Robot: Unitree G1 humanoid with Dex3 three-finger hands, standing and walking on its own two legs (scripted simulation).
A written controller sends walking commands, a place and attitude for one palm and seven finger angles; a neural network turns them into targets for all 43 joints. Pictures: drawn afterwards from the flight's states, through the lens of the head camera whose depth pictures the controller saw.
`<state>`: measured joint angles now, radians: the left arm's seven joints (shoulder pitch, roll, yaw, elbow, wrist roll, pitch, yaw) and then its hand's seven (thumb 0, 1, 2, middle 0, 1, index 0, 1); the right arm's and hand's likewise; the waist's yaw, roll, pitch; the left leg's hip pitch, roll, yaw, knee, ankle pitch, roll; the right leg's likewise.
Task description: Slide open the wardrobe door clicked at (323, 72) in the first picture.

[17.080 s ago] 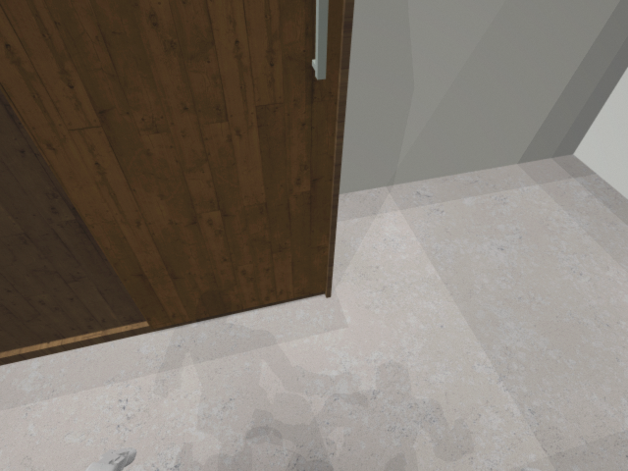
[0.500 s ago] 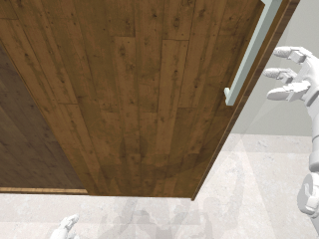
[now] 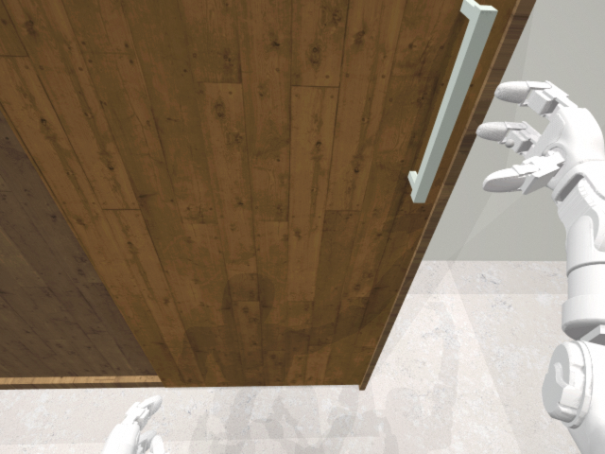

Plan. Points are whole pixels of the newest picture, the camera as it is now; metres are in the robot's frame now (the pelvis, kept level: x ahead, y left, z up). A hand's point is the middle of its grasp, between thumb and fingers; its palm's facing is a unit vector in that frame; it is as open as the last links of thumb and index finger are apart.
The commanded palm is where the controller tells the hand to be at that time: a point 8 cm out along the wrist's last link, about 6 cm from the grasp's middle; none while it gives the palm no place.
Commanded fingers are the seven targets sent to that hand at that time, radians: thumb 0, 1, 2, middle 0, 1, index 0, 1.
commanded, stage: move the hooked fingers beside the handle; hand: right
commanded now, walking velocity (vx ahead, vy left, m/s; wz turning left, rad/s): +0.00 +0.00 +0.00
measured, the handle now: (440, 114) +0.48 -0.12 +0.25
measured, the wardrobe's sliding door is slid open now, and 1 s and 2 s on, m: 0.00 0.00 0.00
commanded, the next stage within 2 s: none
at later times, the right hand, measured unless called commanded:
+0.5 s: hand (494, 140) +0.43 -0.18 +0.25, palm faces -0.08 +1.00 -0.01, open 14.0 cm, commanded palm +0.40 -0.24 +0.25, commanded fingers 0.00 0.50 -0.30 0.30 1.20 0.30 1.20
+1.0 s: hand (501, 147) +0.41 -0.18 +0.25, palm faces -0.10 +1.00 -0.01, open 14.0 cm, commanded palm +0.39 -0.24 +0.25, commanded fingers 0.00 0.50 -0.30 0.30 1.20 0.30 1.20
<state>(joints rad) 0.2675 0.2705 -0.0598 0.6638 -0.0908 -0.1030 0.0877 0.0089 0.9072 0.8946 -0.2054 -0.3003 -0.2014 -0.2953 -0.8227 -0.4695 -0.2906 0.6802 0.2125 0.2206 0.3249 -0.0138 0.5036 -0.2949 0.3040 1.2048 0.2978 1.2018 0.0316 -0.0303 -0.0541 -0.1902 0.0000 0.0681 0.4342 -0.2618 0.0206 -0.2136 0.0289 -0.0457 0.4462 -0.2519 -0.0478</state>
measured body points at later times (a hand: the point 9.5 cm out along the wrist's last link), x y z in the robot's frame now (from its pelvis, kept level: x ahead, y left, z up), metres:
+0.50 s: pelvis +0.00 +0.00 +0.00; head -0.01 +0.02 +0.45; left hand +0.11 +0.26 -0.11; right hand +0.43 -0.23 +0.25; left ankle -0.02 +0.11 -0.74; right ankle -0.01 -0.09 -0.74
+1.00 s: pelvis -0.01 +0.01 +0.00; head -0.02 +0.02 +0.45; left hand +0.14 +0.26 -0.09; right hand +0.41 -0.23 +0.25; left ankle -0.02 +0.11 -0.74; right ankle -0.01 -0.09 -0.74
